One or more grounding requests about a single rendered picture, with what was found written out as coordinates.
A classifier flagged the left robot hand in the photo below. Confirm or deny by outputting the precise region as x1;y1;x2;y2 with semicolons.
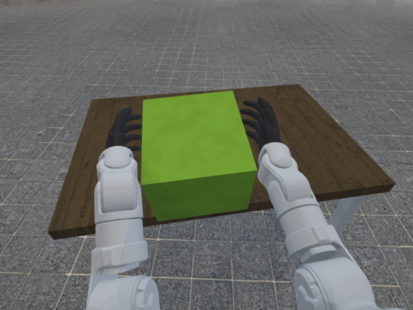
106;107;142;151

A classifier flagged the left robot upper arm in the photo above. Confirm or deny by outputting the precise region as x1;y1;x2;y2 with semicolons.
87;275;160;310

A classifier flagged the table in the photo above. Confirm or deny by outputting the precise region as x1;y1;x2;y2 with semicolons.
47;84;396;265

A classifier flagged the carton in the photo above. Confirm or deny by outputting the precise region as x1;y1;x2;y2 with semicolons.
141;90;257;222

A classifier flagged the right robot hand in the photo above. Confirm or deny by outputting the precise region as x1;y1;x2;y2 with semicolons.
240;97;281;152

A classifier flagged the right robot upper arm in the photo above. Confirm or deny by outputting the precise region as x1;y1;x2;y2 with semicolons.
293;257;405;310

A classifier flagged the right robot forearm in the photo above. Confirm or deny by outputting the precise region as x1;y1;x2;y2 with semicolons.
257;142;376;303

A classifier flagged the left robot forearm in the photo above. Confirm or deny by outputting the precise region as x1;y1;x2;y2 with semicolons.
86;146;148;310

